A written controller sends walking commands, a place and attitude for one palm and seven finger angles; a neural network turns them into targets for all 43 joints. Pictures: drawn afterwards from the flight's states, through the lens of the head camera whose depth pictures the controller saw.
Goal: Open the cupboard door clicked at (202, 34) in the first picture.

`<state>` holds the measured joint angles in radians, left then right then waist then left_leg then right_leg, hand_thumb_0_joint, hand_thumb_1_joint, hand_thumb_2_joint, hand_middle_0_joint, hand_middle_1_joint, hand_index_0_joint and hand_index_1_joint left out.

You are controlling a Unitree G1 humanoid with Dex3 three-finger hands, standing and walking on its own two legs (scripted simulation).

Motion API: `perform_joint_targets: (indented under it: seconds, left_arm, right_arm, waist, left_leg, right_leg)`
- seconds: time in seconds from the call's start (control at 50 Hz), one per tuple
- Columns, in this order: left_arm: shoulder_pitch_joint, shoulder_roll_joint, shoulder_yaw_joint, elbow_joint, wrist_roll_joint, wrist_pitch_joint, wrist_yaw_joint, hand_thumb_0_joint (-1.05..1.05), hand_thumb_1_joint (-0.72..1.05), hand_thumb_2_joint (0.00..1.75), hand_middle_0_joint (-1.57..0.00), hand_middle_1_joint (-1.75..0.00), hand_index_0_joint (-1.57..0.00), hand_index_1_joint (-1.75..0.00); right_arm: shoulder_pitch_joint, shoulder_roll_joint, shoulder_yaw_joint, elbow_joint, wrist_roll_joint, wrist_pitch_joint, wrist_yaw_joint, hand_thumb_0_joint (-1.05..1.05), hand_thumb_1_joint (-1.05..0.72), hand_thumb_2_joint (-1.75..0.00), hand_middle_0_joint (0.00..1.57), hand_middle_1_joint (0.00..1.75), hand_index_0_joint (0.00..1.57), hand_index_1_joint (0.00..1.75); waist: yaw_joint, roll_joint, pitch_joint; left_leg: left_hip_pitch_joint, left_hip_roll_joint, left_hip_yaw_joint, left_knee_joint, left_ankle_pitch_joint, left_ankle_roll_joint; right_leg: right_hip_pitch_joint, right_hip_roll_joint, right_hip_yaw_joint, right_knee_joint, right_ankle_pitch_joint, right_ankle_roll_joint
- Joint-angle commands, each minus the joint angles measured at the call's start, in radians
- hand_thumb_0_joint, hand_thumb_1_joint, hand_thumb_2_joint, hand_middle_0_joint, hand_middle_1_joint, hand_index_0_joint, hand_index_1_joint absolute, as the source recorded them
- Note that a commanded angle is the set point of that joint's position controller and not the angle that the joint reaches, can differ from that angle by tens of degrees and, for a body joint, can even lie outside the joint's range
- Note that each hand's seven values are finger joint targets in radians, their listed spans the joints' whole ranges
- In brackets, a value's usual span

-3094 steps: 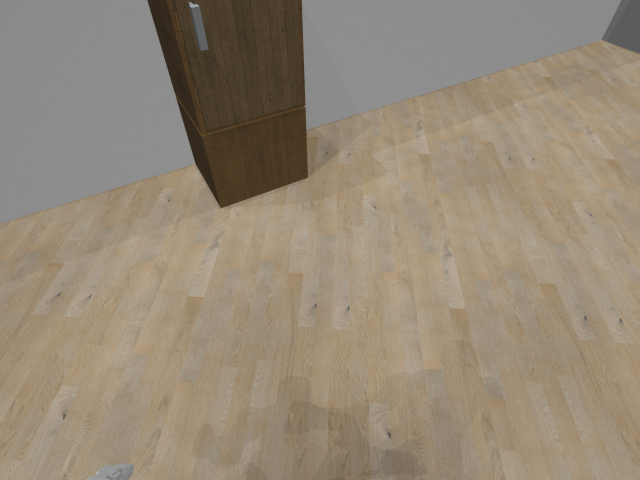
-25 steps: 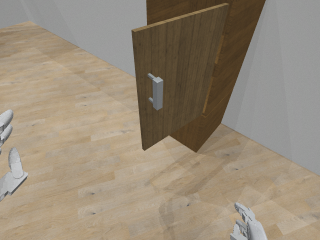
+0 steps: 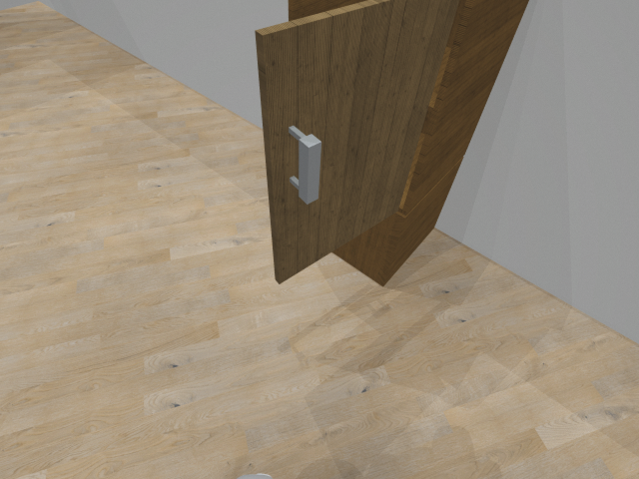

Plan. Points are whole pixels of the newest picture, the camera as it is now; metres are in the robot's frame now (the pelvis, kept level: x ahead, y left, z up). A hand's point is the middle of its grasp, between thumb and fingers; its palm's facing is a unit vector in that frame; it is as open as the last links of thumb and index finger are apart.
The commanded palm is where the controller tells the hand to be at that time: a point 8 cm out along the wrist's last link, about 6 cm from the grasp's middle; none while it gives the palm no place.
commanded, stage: let the arm hang, fingers relaxed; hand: left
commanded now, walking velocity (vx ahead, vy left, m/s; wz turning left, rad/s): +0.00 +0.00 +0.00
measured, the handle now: (301, 164) +0.59 +0.06 +0.04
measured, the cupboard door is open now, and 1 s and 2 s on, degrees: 78 78 78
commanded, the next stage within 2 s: look to check the result in 0.76 s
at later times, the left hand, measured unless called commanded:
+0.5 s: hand out of the picture +0.03 +0.21 -0.16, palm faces +0.03 -0.96 -0.29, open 7.4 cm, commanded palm none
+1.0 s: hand out of the picture +0.08 +0.21 -0.15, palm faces -0.01 -0.95 -0.30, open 7.4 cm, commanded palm none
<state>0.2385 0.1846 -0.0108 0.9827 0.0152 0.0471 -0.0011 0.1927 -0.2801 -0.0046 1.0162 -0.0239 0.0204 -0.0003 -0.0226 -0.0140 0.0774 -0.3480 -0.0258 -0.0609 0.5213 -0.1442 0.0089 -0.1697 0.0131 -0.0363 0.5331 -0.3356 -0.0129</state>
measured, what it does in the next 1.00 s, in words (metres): stands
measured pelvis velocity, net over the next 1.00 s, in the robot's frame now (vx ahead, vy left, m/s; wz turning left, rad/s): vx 0.03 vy -0.02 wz -0.02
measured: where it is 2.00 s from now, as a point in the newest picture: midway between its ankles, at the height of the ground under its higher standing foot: outside the picture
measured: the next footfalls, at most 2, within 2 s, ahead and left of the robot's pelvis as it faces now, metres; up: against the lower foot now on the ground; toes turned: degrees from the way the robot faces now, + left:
none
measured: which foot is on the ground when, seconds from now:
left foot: down 0.00-1.00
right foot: down 0.00-1.00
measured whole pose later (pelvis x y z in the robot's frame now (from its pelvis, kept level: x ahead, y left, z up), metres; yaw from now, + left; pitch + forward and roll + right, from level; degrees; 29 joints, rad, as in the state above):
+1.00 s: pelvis +0.03 -0.02 +0.01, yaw -1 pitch -3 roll +0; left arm 0.16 0.26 0.03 1.13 0.00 -0.01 0.01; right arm 0.14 -0.29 -0.01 1.14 -0.02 0.01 -0.02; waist -0.01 0.02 0.08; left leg -0.21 0.00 -0.05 0.38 -0.12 -0.01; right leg -0.02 0.03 -0.02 0.35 -0.28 -0.03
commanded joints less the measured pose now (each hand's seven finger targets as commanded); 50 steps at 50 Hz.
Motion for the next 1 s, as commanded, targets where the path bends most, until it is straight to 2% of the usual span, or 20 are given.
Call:
perform_joint_targets:
  seconds: [0.0,0.06,0.12,0.14,0.28,0.44,0.46,0.54,0.66,0.68,0.7,0.78,0.88,0.98]
  left_arm:
    - [0.034,0.223,0.066,0.021,-0.004,-0.056,0.015,0.00,0.90,0.90,-0.20,-0.30,-0.20,-0.30]
    - [0.039,0.197,0.057,0.079,-0.008,-0.058,0.016,0.00,0.90,0.90,-0.20,-0.30,-0.20,-0.30]
    - [0.053,0.185,0.051,0.115,-0.008,-0.056,0.019,0.00,0.90,0.90,-0.20,-0.30,-0.20,-0.30]
    - [0.062,0.181,0.049,0.125,-0.009,-0.055,0.020,0.00,0.90,0.90,-0.20,-0.30,-0.20,-0.30]
    - [0.070,0.188,0.047,0.149,-0.009,-0.055,0.025,0.00,0.90,0.90,-0.20,-0.30,-0.20,-0.30]
    - [0.023,0.202,0.053,0.127,-0.008,-0.063,0.030,0.00,0.90,0.90,-0.20,-0.30,-0.20,-0.30]
    - [0.016,0.204,0.053,0.124,-0.008,-0.062,0.029,0.00,0.90,0.90,-0.20,-0.30,-0.20,-0.30]
    - [-0.014,0.217,0.060,0.108,-0.006,-0.065,0.028,0.00,0.90,0.90,-0.20,-0.30,-0.20,-0.30]
    - [-0.049,0.237,0.069,0.088,-0.007,-0.074,0.030,0.00,0.90,0.90,-0.20,-0.30,-0.20,-0.30]
    - [-0.056,0.239,0.069,0.085,-0.007,-0.074,0.030,0.00,0.90,0.90,-0.20,-0.30,-0.20,-0.30]
    - [-0.054,0.241,0.072,0.081,-0.006,-0.075,0.030,0.00,0.90,0.90,-0.20,-0.30,-0.20,-0.30]
    - [-0.072,0.245,0.070,0.084,-0.008,-0.070,0.028,0.00,0.90,0.90,-0.20,-0.30,-0.20,-0.30]
    - [-0.071,0.255,0.068,0.089,-0.010,-0.071,0.028,0.00,0.90,0.90,-0.20,-0.30,-0.20,-0.30]
    - [-0.071,0.261,0.064,0.098,-0.011,-0.069,0.026,0.00,0.90,0.90,-0.20,-0.30,-0.20,-0.30]
  right_arm:
    - [-0.030,-0.116,-0.028,-0.020,0.004,-0.021,-0.024,0.00,-0.90,-0.90,0.20,0.30,0.20,0.30]
    - [0.006,-0.099,-0.029,0.025,0.006,-0.016,-0.030,0.00,-0.90,-0.90,0.20,0.30,0.20,0.30]
    - [0.023,-0.096,-0.032,0.050,0.007,-0.012,-0.034,0.00,-0.90,-0.90,0.20,0.30,0.20,0.30]
    - [0.025,-0.093,-0.032,0.056,0.008,-0.011,-0.034,0.00,-0.90,-0.90,0.20,0.30,0.20,0.30]
    - [0.013,-0.095,-0.033,0.078,0.007,-0.012,-0.034,0.00,-0.90,-0.90,0.20,0.30,0.20,0.30]
    - [-0.025,-0.090,-0.029,0.086,0.003,-0.019,-0.028,0.00,-0.90,-0.90,0.20,0.30,0.20,0.30]
    - [-0.027,-0.091,-0.028,0.087,0.003,-0.019,-0.028,0.00,-0.90,-0.90,0.20,0.30,0.20,0.30]
    - [-0.050,-0.102,-0.029,0.082,0.001,-0.024,-0.026,0.00,-0.90,-0.90,0.20,0.30,0.20,0.30]
    - [-0.066,-0.122,-0.032,0.075,0.002,-0.032,-0.027,0.00,-0.90,-0.90,0.20,0.30,0.20,0.30]
    - [-0.068,-0.124,-0.033,0.074,0.001,-0.032,-0.027,0.00,-0.90,-0.90,0.20,0.30,0.20,0.30]
    - [-0.069,-0.128,-0.034,0.070,0.003,-0.032,-0.028,0.00,-0.90,-0.90,0.20,0.30,0.20,0.30]
    - [-0.071,-0.139,-0.031,0.075,0.002,-0.030,-0.028,0.00,-0.90,-0.90,0.20,0.30,0.20,0.30]
    - [-0.070,-0.149,-0.031,0.073,0.003,-0.030,-0.029,0.00,-0.90,-0.90,0.20,0.30,0.20,0.30]
    - [-0.069,-0.156,-0.029,0.076,0.006,-0.027,-0.029,0.00,-0.90,-0.90,0.20,0.30,0.20,0.30]
  waist:
    - [0.023,0.130,-0.101]
    - [0.006,0.089,-0.072]
    - [0.003,0.044,-0.048]
    - [0.005,0.050,-0.045]
    - [0.013,-0.012,-0.016]
    - [0.019,-0.004,-0.019]
    - [0.018,0.014,-0.018]
    - [0.022,0.018,-0.018]
    - [0.021,0.013,-0.071]
    - [0.021,0.023,-0.067]
    - [0.022,-0.001,-0.070]
    - [0.019,0.041,-0.052]
    - [0.019,0.017,-0.069]
    - [0.017,0.015,-0.063]
  left_leg:
    - [0.130,0.086,-0.117,-0.140,-0.035,0.030]
    - [0.169,0.086,-0.097,-0.125,-0.019,0.024]
    - [0.186,0.096,-0.091,-0.122,0.001,0.027]
    - [0.189,0.097,-0.093,-0.126,-0.002,0.028]
    - [0.180,0.101,-0.087,-0.139,0.019,0.032]
    - [0.182,0.104,-0.078,-0.146,0.110,0.029]
    - [0.180,0.103,-0.082,-0.153,0.099,0.028]
    - [0.176,0.104,-0.083,-0.162,0.118,0.025]
    - [0.203,0.108,-0.068,-0.145,0.209,0.021]
    - [0.203,0.108,-0.066,-0.147,0.208,0.020]
    - [0.208,0.109,-0.066,-0.143,0.213,0.021]
    - [0.203,0.112,-0.070,-0.160,0.187,0.018]
    - [0.228,0.116,-0.064,-0.156,0.207,0.018]
    - [0.232,0.118,-0.064,-0.161,0.190,0.017]
  right_leg:
    - [-0.020,-0.097,0.117,-0.191,0.012,-0.061]
    - [-0.062,-0.109,0.114,-0.232,-0.005,-0.064]
    - [-0.074,-0.108,0.099,-0.246,-0.002,-0.061]
    - [-0.077,-0.107,0.096,-0.242,-0.002,-0.060]
    - [-0.063,-0.107,0.088,-0.242,0.016,-0.055]
    - [-0.024,-0.116,0.085,-0.232,0.124,-0.045]
    - [-0.021,-0.115,0.087,-0.232,0.110,-0.045]
    - [-0.003,-0.116,0.089,-0.237,0.133,-0.042]
    - [0.055,-0.128,0.089,-0.231,0.288,-0.036]
    - [0.054,-0.129,0.089,-0.233,0.288,-0.036]
    - [0.054,-0.125,0.088,-0.237,0.300,-0.033]
    - [0.052,-0.125,0.096,-0.251,0.242,-0.038]
    - [0.061,-0.126,0.096,-0.256,0.277,-0.035]
    - [0.056,-0.124,0.097,-0.265,0.253,-0.035]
